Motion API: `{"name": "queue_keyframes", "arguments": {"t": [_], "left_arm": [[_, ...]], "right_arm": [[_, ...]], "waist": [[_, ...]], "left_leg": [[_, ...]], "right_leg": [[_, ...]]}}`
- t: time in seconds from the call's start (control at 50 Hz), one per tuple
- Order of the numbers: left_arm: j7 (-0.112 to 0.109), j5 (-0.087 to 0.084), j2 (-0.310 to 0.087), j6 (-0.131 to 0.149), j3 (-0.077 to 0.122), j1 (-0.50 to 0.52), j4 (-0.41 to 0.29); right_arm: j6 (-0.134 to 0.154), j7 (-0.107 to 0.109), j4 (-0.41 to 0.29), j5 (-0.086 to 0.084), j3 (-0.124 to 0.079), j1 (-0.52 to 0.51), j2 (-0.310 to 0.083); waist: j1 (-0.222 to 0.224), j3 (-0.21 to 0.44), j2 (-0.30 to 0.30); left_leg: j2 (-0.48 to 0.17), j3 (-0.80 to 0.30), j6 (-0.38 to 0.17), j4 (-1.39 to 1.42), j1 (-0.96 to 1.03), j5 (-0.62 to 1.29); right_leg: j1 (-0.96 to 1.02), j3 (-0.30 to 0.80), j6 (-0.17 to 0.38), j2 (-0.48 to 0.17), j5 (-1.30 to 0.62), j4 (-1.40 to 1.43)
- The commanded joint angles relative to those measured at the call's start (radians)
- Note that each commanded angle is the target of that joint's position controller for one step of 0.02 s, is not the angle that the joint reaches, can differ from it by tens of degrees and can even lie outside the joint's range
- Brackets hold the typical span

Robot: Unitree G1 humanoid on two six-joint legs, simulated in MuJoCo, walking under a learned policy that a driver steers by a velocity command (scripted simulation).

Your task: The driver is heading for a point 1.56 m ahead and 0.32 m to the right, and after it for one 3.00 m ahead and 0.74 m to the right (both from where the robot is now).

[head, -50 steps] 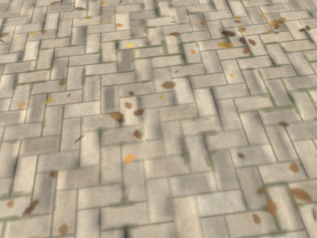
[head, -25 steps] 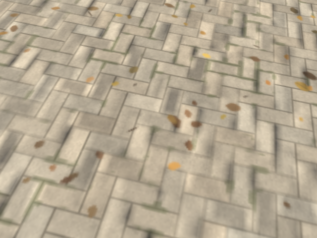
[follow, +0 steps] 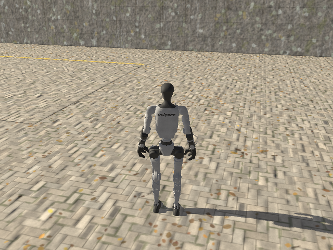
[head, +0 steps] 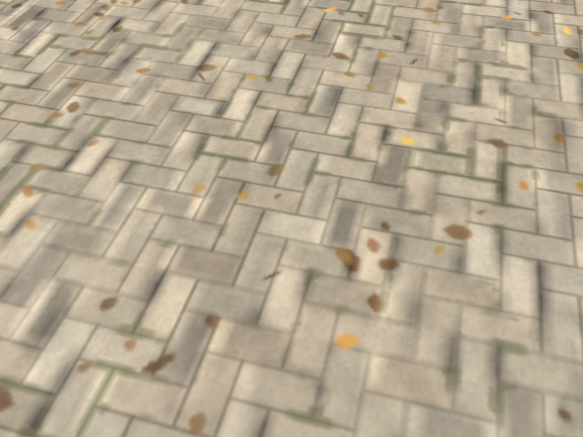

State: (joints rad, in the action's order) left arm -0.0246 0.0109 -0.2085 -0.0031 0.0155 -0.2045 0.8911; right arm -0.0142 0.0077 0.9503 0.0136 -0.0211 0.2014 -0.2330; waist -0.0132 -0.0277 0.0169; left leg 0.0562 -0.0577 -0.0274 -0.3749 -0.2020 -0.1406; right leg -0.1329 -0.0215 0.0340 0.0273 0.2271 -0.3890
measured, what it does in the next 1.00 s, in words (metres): walks ahead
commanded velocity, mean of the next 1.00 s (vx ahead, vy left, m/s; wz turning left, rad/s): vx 0.26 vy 0.00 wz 0.01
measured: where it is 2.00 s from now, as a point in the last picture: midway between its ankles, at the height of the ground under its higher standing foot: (302, 311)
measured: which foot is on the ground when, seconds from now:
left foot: down 0.00-1.00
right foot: down 0.00-0.58, up 0.60-1.00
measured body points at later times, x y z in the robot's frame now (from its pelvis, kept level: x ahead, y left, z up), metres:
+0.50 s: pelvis +0.05 +0.01 +0.00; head +0.04 +0.02 +0.45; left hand +0.01 +0.26 -0.16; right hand +0.09 -0.24 -0.14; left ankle +0.05 +0.11 -0.72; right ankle -0.01 -0.10 -0.74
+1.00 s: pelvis +0.28 +0.03 -0.02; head +0.32 +0.03 +0.43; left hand +0.48 +0.25 -0.13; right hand +0.17 -0.19 -0.16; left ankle +0.09 +0.12 -0.74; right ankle +0.43 -0.05 -0.73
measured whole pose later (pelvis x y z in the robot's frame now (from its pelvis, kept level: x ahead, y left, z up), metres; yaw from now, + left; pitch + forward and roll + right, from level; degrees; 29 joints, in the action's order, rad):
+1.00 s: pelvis +0.28 +0.03 -0.02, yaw +0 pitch +1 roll +0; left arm 0.03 0.02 -0.20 0.05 0.03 0.03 0.88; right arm 0.10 0.02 1.13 0.02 -0.01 0.48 -0.17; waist -0.06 -0.06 -0.01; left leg 0.05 0.03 -0.05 -0.20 0.19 -0.40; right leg -0.54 -0.11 0.10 0.00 0.11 -0.58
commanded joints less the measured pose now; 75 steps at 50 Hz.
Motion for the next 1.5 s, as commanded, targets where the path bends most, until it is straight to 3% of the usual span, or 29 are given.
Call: {"name": "queue_keyframes", "arguments": {"t": [0.02,0.26,0.32,0.36,0.38,0.42,0.46,0.52,0.56,0.58,0.6,0.62,0.64,0.66,0.76,0.9,0.96,1.0,1.02,1.04,1.06,1.08,1.1,1.12,1.16,1.22,1.34,1.44,1.5], "left_arm": [[-0.003,0.000,-0.122,0.010,0.027,-0.026,-0.008],[-0.006,0.000,-0.094,0.015,0.010,-0.054,0.108],[-0.003,0.005,-0.130,0.005,0.025,-0.090,0.127],[-0.001,0.004,-0.146,-0.002,0.033,-0.143,0.139],[-0.004,0.003,-0.157,-0.001,0.040,-0.176,0.154],[-0.004,0.010,-0.154,0.012,0.048,-0.188,0.164],[0.002,0.013,-0.162,0.030,0.054,-0.173,0.162],[0.010,0.005,-0.154,0.044,0.058,-0.142,0.161],[0.013,0.004,-0.135,0.050,0.055,-0.120,0.149],[0.020,0.010,-0.085,0.060,0.040,-0.085,0.123],[0.028,0.007,-0.036,0.069,0.027,-0.076,0.076],[0.031,0.032,-0.123,0.064,0.048,-0.025,0.067],[0.042,0.027,-0.103,0.068,0.047,-0.011,0.068],[0.051,0.018,-0.079,0.075,0.041,-0.027,0.082],[0.065,0.028,-0.068,0.052,0.043,0.016,0.071],[0.063,0.008,-0.036,0.045,0.017,0.276,-0.046],[0.049,0.008,-0.069,0.050,0.029,0.228,-0.049],[0.034,0.007,-0.110,0.062,0.052,0.021,0.013],[0.025,0.015,-0.133,0.070,0.068,-0.142,0.067],[0.015,0.039,-0.216,0.074,0.091,-0.296,0.096],[0.024,0.046,-0.273,0.069,0.102,-0.283,0.090],[0.033,0.005,-0.231,0.063,0.098,-0.178,0.080],[0.035,-0.004,-0.161,0.067,0.079,-0.073,0.059],[0.038,0.001,-0.108,0.077,0.065,-0.035,0.059],[0.031,0.004,-0.052,0.093,0.044,-0.042,0.087],[0.025,0.003,-0.076,0.113,0.043,-0.124,0.121],[0.024,-0.002,-0.085,0.111,0.035,-0.233,0.140],[0.015,0.004,-0.089,0.109,0.031,-0.328,0.170],[0.006,0.016,-0.101,0.102,0.033,-0.332,0.181]], "right_arm": [[0.015,0.010,0.003,-0.002,-0.016,0.008,-0.090],[0.017,0.023,0.125,-0.006,-0.005,0.039,-0.082],[0.008,0.022,0.131,0.000,-0.011,0.049,-0.095],[0.008,0.012,0.105,0.011,-0.011,0.007,-0.079],[0.014,0.004,0.089,0.016,-0.005,-0.016,-0.047],[0.034,-0.007,0.062,0.025,-0.006,-0.047,-0.051],[0.054,-0.019,0.049,0.020,-0.012,-0.040,-0.061],[0.073,-0.024,0.049,0.006,-0.015,0.001,-0.038],[0.082,-0.015,0.110,0.004,-0.029,0.177,-0.048],[0.092,-0.002,0.136,0.016,-0.048,0.306,-0.117],[0.087,0.000,0.164,0.011,-0.075,0.437,-0.225],[0.079,0.001,0.163,0.014,-0.060,0.377,-0.164],[0.084,-0.004,0.123,0.014,-0.049,0.278,-0.127],[0.092,-0.006,0.102,0.013,-0.043,0.219,-0.105],[0.120,0.004,0.130,0.000,-0.018,0.273,-0.060],[0.120,0.009,0.149,0.003,-0.008,0.317,-0.067],[0.123,0.013,0.151,0.003,-0.013,0.292,-0.089],[0.117,0.016,0.147,0.008,-0.021,0.266,-0.112],[0.111,0.015,0.142,0.005,-0.023,0.251,-0.116],[0.109,0.009,0.118,0.001,-0.012,0.277,-0.072],[0.105,-0.005,0.113,-0.025,-0.002,0.399,0.031],[0.102,-0.004,0.104,-0.003,-0.025,0.306,-0.064],[0.106,-0.008,0.071,0.001,-0.031,0.210,-0.076],[0.110,-0.010,0.062,0.003,-0.030,0.168,-0.060],[0.089,-0.019,0.066,0.024,-0.027,0.184,-0.025],[0.062,-0.029,0.049,0.028,-0.027,0.152,-0.004],[0.055,-0.039,-0.054,0.016,-0.020,-0.122,-0.013],[0.062,-0.038,-0.103,0.007,-0.010,-0.261,-0.007],[0.073,-0.035,-0.126,0.008,-0.014,-0.281,-0.023]], "waist": [[0.012,-0.009,-0.018],[0.009,-0.008,-0.014],[0.019,-0.019,-0.056],[0.047,-0.099,-0.111],[0.055,-0.125,-0.157],[0.055,-0.144,-0.140],[0.036,-0.126,-0.116],[-0.003,-0.120,-0.126],[-0.071,-0.080,-0.061],[-0.127,-0.037,0.110],[-0.144,0.008,0.329],[-0.098,-0.069,0.150],[-0.053,-0.107,0.058],[-0.021,-0.104,0.029],[0.009,-0.064,0.046],[-0.027,-0.117,0.078],[0.016,-0.084,0.075],[0.106,0.030,0.075],[0.174,0.110,0.052],[0.203,0.223,-0.052],[0.112,0.303,-0.255],[0.096,0.211,-0.110],[0.063,0.069,-0.068],[0.042,0.007,-0.016],[-0.013,-0.010,-0.036],[-0.027,-0.023,-0.046],[0.029,-0.079,-0.053],[0.078,-0.080,-0.077],[0.066,-0.082,-0.084]], "left_leg": [[-0.099,-0.111,-0.010,0.066,0.015,0.041],[-0.117,-0.113,-0.019,0.080,0.042,0.055],[-0.055,-0.068,-0.047,0.006,-0.030,-0.292],[-0.016,-0.023,-0.056,-0.106,-0.187,-0.399],[0.000,0.044,-0.046,-0.203,-0.239,-0.316],[-0.059,0.065,-0.037,-0.343,-0.303,-0.251],[-0.083,0.065,-0.038,-0.345,-0.322,-0.274],[-0.048,0.131,-0.046,-0.161,-0.106,-0.190],[-0.015,0.127,-0.053,-0.037,0.220,-0.140],[-0.188,-0.121,-0.083,0.102,0.360,-0.309],[-0.417,-0.550,-0.192,0.260,0.442,-0.556],[-0.438,-0.562,-0.220,0.244,0.347,-0.557],[-0.397,-0.470,-0.206,0.233,0.279,-0.488],[-0.351,-0.374,-0.183,0.245,0.242,-0.361],[-0.260,-0.116,-0.158,0.233,0.256,0.200],[-0.226,0.003,-0.156,0.249,0.189,0.434],[-0.256,0.027,-0.139,0.163,0.252,0.702],[-0.250,0.052,-0.114,-0.090,0.287,0.902],[-0.218,0.075,-0.098,-0.299,0.206,0.799],[-0.159,0.109,-0.088,-0.607,0.012,0.419],[0.041,0.087,-0.057,-0.965,-0.323,-0.388],[-0.020,-0.024,-0.081,-1.017,-0.406,-0.315],[-0.072,-0.010,-0.086,-0.974,-0.431,-0.206],[-0.105,-0.004,-0.085,-0.920,-0.394,-0.148],[-0.141,-0.001,-0.066,-0.832,-0.294,-0.122],[-0.154,0.032,-0.038,-0.753,-0.312,-0.101],[-0.164,0.100,0.009,-0.451,-0.446,0.106],[-0.116,0.146,-0.011,-0.261,-0.430,0.154],[-0.093,0.148,-0.048,-0.200,-0.412,0.070]], "right_leg": [[-0.036,0.140,0.031,-0.135,0.005,0.113],[-0.026,0.124,0.028,-0.121,-0.041,0.108],[-0.049,0.150,0.061,-0.102,0.344,0.120],[-0.055,0.276,0.121,-0.174,0.565,0.193],[-0.029,0.366,0.160,-0.247,0.605,0.255],[-0.012,0.444,0.207,-0.337,0.512,0.308],[0.029,0.391,0.203,-0.320,0.414,0.288],[-0.081,0.254,0.163,-0.240,0.300,0.219],[-0.275,0.161,0.129,-0.167,0.244,0.058],[-0.392,0.046,0.089,-0.079,0.188,-0.216],[-0.590,-0.065,0.058,0.039,0.321,-0.507],[-0.638,0.024,0.076,-0.025,0.315,-0.675],[-0.646,0.057,0.084,-0.067,0.209,-0.718],[-0.613,0.060,0.076,-0.094,0.121,-0.711],[-0.588,-0.012,0.011,-0.105,-0.013,-0.643],[-0.464,-0.101,0.015,-0.051,-0.158,-0.271],[-0.341,-0.109,0.073,-0.014,-0.140,-0.203],[-0.138,-0.108,0.111,0.036,-0.088,-0.168],[0.065,-0.089,0.132,0.020,-0.113,-0.107],[0.292,0.163,0.175,-0.205,0.061,-0.087],[0.465,0.697,0.319,-0.451,0.153,0.071],[0.355,0.714,0.297,-0.401,0.278,0.151],[0.200,0.543,0.265,-0.375,0.258,0.173],[0.084,0.436,0.241,-0.332,0.126,0.203],[-0.039,0.281,0.193,-0.260,-0.047,0.228],[-0.060,0.187,0.194,-0.234,-0.182,0.250],[0.016,0.086,0.159,-0.184,-0.320,0.285],[0.163,0.056,0.149,-0.201,-0.477,0.244],[0.261,0.053,0.156,-0.239,-0.621,0.179]]}}
Keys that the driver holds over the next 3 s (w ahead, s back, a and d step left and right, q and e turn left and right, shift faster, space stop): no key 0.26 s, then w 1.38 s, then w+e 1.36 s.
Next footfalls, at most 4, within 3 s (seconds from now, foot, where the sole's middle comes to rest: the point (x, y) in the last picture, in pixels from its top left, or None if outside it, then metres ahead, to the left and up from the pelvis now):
1.02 right None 0.47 -0.05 -0.78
1.58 left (260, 338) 0.79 0.12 -0.78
2.14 right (327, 256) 1.06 -0.07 -0.78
2.66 left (315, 171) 1.42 -0.05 -0.78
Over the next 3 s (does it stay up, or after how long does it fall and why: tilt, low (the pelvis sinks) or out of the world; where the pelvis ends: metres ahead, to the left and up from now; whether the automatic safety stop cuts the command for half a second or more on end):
stays up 1.36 -0.14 0.00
